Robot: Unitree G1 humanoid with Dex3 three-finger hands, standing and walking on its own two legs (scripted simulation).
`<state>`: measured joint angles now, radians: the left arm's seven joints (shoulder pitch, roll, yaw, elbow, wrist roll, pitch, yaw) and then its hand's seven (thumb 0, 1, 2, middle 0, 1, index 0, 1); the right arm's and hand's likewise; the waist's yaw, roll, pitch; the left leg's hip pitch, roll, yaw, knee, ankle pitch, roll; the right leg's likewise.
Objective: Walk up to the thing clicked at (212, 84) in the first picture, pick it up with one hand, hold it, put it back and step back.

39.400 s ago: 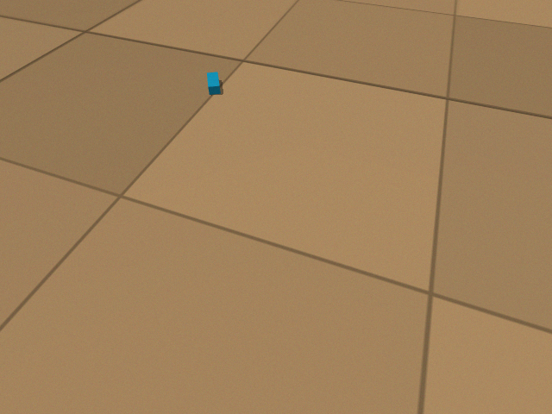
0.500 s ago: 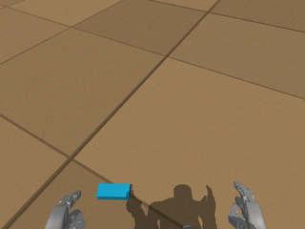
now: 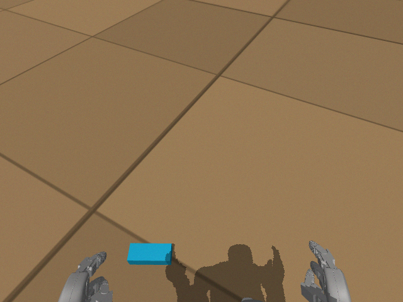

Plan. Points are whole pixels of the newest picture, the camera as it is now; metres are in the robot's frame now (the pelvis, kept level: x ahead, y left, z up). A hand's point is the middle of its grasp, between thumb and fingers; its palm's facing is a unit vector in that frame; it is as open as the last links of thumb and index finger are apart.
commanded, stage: home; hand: left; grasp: from above
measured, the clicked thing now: (150, 254) +0.45 +0.23 -0.68
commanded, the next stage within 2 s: stand in 0.34 s
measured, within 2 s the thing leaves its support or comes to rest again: neither
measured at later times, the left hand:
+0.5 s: hand (108, 298) +0.16 +0.19 -0.06, palm faces +0.02 -0.96 -0.27, open 7.4 cm
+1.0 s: hand out of the picture +0.03 +0.23 -0.11, palm faces +0.07 -0.95 -0.32, open 7.4 cm
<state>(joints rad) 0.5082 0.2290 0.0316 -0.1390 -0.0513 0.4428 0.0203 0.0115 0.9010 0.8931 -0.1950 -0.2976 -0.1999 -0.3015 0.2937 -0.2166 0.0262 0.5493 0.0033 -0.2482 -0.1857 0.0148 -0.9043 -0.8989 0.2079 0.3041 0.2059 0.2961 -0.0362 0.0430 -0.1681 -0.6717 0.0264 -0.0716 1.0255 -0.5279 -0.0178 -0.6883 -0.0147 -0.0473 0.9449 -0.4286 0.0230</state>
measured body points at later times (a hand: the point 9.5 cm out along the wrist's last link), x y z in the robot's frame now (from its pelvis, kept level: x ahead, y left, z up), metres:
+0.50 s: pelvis -0.01 +0.00 +0.00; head +0.01 +0.01 +0.45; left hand +0.16 +0.24 -0.04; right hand +0.15 -0.25 -0.08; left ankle -0.01 +0.13 -0.68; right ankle +0.02 -0.14 -0.68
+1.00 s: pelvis +0.00 +0.00 +0.06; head +0.00 +0.00 +0.51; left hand +0.03 +0.28 -0.08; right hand +0.07 -0.27 -0.08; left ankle -0.01 +0.13 -0.68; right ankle +0.02 -0.14 -0.68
